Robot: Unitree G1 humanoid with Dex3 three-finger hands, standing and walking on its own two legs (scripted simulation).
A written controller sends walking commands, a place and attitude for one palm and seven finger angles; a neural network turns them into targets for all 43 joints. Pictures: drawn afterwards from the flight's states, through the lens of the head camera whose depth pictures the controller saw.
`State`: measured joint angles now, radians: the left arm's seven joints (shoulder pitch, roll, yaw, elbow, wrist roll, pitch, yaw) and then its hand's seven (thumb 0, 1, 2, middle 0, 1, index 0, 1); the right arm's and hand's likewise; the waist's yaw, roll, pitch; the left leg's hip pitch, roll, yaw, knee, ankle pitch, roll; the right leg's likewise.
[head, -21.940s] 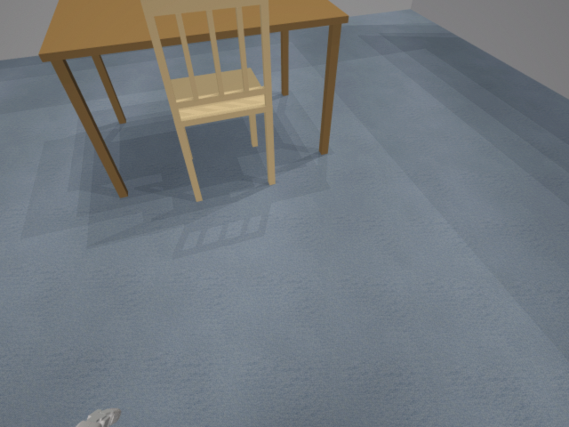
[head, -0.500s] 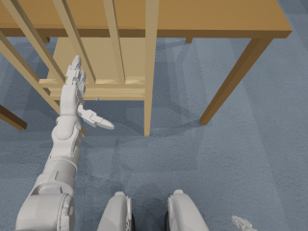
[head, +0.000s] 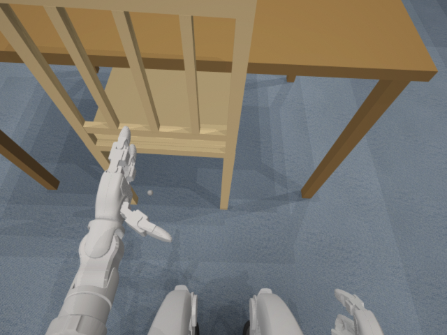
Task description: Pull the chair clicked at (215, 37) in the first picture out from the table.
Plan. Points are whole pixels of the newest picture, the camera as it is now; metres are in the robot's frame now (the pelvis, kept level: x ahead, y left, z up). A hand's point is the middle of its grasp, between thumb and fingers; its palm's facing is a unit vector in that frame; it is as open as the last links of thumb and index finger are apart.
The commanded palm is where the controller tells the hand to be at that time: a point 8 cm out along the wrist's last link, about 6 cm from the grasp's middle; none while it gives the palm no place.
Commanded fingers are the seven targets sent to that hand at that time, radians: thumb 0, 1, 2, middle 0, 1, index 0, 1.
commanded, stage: draw the fingers out of the gap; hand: left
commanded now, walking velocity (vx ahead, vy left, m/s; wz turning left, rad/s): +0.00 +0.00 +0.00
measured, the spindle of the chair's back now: (141, 82) +0.58 +0.18 +0.04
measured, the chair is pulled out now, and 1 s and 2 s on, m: -0.09 -0.09 -0.09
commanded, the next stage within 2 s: aim the fingers beside a spindle in 0.24 s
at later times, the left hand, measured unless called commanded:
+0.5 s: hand (147, 229) +0.29 +0.13 +0.01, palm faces -0.04 -1.00 -0.03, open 17.5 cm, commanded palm +0.28 +0.18 +0.02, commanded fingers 0.00 -0.53 0.23 -0.02 -0.03 -0.02 -0.03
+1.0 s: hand (143, 215) +0.31 +0.14 +0.02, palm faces -0.06 -1.00 -0.03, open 17.0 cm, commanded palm +0.30 +0.19 +0.02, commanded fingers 0.00 -0.50 0.30 -0.06 -0.08 -0.06 -0.08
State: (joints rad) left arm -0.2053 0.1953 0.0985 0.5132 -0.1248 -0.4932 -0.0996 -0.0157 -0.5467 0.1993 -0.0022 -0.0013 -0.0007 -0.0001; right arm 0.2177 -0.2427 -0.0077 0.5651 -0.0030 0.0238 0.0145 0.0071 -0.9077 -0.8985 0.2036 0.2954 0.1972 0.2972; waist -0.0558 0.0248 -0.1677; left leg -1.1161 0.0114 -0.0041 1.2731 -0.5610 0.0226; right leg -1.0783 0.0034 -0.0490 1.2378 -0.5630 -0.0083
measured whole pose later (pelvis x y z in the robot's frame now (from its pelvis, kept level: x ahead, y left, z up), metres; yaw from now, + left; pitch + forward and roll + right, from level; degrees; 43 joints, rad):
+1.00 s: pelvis +0.00 -0.01 +0.00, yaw +1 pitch +22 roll -2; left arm -0.01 0.21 0.08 0.28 -0.18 -0.42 -0.15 -0.01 -0.50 0.29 -0.05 -0.07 -0.05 -0.07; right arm 0.23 -0.25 0.00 0.54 0.01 -0.04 -0.01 0.01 -0.91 -0.90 0.20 0.30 0.20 0.30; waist -0.04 0.04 -0.18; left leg -1.12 0.01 -0.02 1.30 -0.57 0.01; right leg -1.07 0.00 -0.07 1.26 -0.58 -0.02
